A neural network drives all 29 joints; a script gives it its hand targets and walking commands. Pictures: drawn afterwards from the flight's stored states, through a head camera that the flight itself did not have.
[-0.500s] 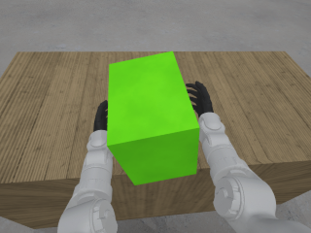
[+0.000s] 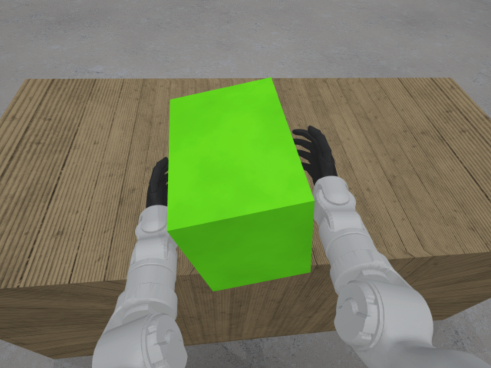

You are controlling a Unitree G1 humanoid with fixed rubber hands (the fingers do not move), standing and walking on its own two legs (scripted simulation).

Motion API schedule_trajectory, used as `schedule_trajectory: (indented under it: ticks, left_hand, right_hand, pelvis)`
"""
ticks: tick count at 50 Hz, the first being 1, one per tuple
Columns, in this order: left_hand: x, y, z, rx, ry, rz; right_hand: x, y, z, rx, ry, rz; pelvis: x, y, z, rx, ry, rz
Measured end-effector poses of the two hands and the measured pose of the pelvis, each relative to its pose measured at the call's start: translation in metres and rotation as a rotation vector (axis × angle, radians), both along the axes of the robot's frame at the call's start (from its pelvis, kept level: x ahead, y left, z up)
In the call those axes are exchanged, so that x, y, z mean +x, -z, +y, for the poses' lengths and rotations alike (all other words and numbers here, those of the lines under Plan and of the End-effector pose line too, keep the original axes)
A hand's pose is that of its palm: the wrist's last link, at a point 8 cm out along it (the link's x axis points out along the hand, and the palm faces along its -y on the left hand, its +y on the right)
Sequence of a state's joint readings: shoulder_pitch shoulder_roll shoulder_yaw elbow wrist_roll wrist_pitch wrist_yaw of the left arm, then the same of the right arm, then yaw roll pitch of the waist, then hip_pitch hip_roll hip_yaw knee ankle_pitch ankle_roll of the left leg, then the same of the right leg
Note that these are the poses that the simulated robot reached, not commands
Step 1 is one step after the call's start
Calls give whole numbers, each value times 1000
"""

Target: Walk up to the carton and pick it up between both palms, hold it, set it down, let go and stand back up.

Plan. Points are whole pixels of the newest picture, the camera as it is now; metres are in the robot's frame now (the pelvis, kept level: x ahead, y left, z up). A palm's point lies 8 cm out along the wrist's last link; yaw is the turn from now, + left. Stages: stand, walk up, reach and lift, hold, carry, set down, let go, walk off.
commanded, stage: set down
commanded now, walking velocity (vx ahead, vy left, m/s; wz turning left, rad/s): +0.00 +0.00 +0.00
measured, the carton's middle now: (241, 187) +0.43 +0.07 +0.03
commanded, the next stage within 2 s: none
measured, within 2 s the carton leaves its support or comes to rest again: rests again in 0.78 s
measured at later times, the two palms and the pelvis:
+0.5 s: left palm (160, 203) +0.36 +0.20 +0.04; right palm (322, 173) +0.43 -0.07 +0.10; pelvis +0.00 +0.00 +0.00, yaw +0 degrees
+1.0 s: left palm (150, 203) +0.37 +0.22 +0.02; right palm (326, 196) +0.42 -0.09 +0.04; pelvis +0.00 +0.00 -0.01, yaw +0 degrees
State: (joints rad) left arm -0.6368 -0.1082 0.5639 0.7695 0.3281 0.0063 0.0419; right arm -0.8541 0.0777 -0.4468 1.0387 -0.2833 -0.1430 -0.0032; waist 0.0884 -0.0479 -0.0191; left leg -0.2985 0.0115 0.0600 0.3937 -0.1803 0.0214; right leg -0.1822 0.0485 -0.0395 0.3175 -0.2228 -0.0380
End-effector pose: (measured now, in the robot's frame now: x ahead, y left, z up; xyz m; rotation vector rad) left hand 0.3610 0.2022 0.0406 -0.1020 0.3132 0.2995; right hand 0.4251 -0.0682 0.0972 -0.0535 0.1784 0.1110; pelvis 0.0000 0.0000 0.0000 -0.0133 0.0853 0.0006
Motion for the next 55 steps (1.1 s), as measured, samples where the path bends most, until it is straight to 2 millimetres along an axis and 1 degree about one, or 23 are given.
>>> schedule_trajectory:
  ticks: [10, 28, 32, 36, 39, 43, 48, 52, 55]
  left_hand:
    - [0, 1, 2, 5, 4, -3]
    - [2, 4, -1, 9, -1, 3]
    - [1, 12, 2, 23, -20, 33]
    - [2, 16, 10, 83, -42, 56]
    - [5, 18, 18, 100, -43, 52]
    - [9, 20, 24, 93, -39, 34]
    - [12, 18, 24, 90, -20, 11]
    - [9, 20, 21, 96, 12, 17]
    - [1, 21, 24, 115, 19, 6]
  right_hand:
    - [0, -1, 2, -1, -3, -10]
    - [2, 3, -2, -3, 4, -7]
    - [0, 15, -6, -2, 24, 42]
    - [-5, 38, -15, 23, 53, 135]
    - [-6, 48, -20, 28, 63, 171]
    - [-4, 51, -22, 11, 51, 159]
    - [-4, 52, -21, 13, 49, 139]
    - [-8, 55, -23, 15, 53, 141]
    - [-13, 54, -26, 19, 51, 117]
  pelvis:
    - [0, 0, 0, 0, 0, 0]
    - [0, 0, -1, 0, 0, 1]
    - [1, 0, -2, 1, 1, 8]
    - [1, 1, -3, 2, 2, 40]
    - [0, 1, -5, 1, 4, 73]
    - [-2, 3, -6, 0, 7, 121]
    - [-3, 5, -5, -1, 8, 158]
    - [-5, 5, -3, -2, 8, 155]
    - [-8, 5, -3, -3, 8, 151]
